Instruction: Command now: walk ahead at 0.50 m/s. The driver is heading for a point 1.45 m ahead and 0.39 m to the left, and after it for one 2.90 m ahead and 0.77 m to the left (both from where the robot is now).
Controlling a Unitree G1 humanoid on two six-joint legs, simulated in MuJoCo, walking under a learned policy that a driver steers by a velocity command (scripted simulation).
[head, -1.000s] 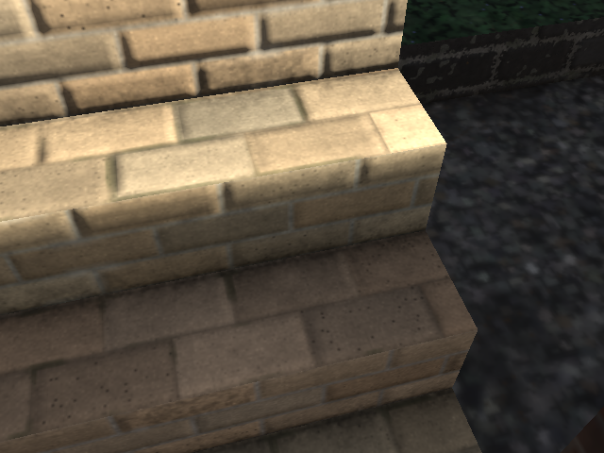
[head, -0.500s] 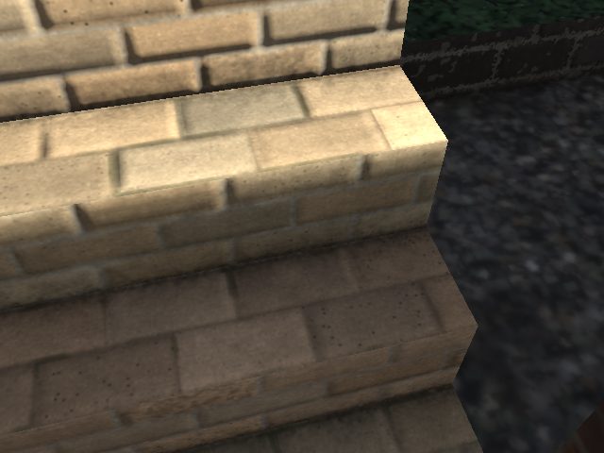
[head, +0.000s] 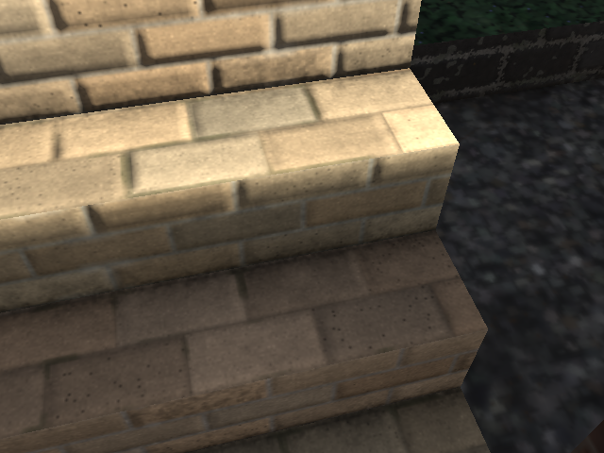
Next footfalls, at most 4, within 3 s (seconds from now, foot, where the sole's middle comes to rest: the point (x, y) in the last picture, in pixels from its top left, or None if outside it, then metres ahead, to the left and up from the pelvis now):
none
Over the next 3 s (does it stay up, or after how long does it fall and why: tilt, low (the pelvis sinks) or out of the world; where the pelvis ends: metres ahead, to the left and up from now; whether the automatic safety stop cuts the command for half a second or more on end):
stays up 0.00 0.04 0.00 its command is cut before an obstacle after 0.5 s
